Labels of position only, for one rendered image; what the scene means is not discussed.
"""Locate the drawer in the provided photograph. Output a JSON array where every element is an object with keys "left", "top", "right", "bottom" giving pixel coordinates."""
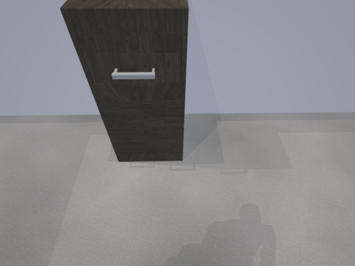
[{"left": 84, "top": 53, "right": 181, "bottom": 83}]

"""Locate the handle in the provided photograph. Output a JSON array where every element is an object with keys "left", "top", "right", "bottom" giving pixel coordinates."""
[{"left": 112, "top": 68, "right": 155, "bottom": 79}]

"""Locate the cabinet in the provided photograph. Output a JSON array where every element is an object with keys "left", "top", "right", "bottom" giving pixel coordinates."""
[{"left": 60, "top": 0, "right": 189, "bottom": 162}]

